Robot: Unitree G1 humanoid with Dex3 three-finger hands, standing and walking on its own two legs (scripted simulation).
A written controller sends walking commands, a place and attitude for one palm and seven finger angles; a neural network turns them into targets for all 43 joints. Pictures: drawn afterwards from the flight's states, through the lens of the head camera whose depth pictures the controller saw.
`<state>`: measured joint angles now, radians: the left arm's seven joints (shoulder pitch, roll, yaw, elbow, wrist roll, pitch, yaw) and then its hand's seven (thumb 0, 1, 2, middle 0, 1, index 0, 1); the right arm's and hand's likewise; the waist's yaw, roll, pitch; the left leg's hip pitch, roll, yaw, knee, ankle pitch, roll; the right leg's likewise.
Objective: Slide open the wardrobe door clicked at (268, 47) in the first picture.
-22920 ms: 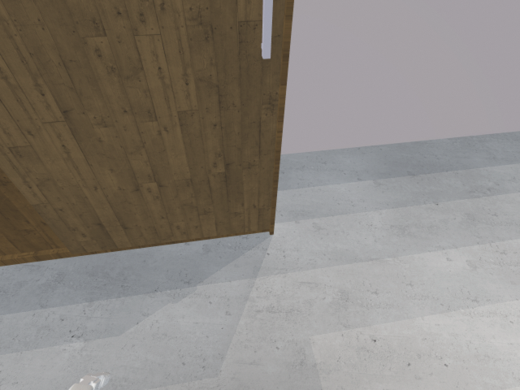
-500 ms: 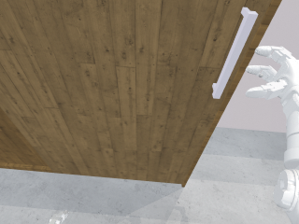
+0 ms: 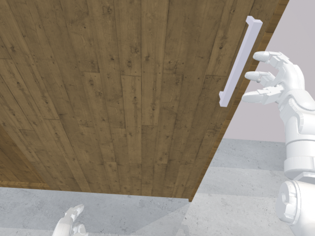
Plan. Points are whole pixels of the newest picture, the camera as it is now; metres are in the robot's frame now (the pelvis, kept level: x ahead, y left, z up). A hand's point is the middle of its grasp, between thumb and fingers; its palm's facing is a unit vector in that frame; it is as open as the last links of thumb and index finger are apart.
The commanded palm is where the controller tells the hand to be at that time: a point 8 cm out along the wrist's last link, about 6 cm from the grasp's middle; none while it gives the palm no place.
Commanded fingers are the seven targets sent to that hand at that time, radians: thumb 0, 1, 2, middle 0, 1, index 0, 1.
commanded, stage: feel for the door with the fingertips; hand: right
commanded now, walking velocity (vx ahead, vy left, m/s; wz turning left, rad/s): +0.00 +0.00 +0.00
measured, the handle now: (235, 66) +0.50 -0.16 +0.23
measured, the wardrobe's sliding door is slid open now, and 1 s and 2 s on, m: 0.00 0.00 0.00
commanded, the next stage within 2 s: slide the fingers in behind the handle in 0.30 s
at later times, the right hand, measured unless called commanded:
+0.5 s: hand (256, 74) +0.45 -0.20 +0.23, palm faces +0.01 +1.00 +0.01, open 13.7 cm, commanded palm +0.43 -0.25 +0.23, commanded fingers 0.00 0.50 -0.30 0.30 1.20 0.30 1.20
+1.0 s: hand (253, 77) +0.45 -0.19 +0.23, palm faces +0.01 +1.00 +0.00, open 13.9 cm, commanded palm +0.42 -0.24 +0.23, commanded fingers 0.00 0.50 -0.30 0.30 1.20 0.30 1.20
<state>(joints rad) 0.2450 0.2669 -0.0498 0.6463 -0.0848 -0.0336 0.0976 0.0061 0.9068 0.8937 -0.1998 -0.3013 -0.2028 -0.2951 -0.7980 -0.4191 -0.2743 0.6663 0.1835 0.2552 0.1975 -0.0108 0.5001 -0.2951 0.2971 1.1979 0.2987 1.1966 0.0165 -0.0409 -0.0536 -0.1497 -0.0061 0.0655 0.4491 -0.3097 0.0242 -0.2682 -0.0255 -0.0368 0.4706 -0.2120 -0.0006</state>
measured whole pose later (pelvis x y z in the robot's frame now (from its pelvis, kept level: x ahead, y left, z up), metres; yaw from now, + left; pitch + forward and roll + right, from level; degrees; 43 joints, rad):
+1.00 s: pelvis +0.00 -0.01 +0.00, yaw +1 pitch +2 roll +1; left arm 0.31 0.27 -0.04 0.66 -0.08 -0.07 0.09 0.01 0.91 0.89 -0.20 -0.30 -0.20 -0.30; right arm -0.89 -0.42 -0.28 0.81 0.16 0.16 0.19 -0.01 0.50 -0.30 0.32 1.21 0.31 1.21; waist 0.04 -0.03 -0.05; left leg -0.20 0.00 0.05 0.45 -0.30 0.01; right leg -0.31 -0.02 -0.05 0.49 -0.22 -0.02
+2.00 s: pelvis +0.00 +0.00 +0.00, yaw +1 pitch +1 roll +0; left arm 0.29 0.26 -0.03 0.68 -0.07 -0.04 0.08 0.01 0.91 0.89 -0.20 -0.30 -0.20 -0.29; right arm -0.85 -0.32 -0.24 0.70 0.17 0.21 0.11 -0.01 0.50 -0.30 0.30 1.20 0.30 1.20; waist 0.04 -0.04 -0.05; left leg -0.16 -0.01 0.05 0.44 -0.30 0.02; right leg -0.27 -0.03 -0.05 0.46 -0.21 -0.01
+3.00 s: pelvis +0.00 -0.01 +0.00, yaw +1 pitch +1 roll +0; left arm 0.28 0.26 -0.03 0.68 -0.07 -0.03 0.09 0.01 0.91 0.89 -0.20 -0.30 -0.20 -0.29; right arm -0.83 -0.32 -0.23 0.67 0.17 0.24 0.11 0.01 -0.54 -0.75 0.36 1.34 0.35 1.34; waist 0.03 -0.04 -0.05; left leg -0.14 0.00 0.05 0.42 -0.29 0.02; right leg -0.26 -0.02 -0.05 0.45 -0.21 -0.01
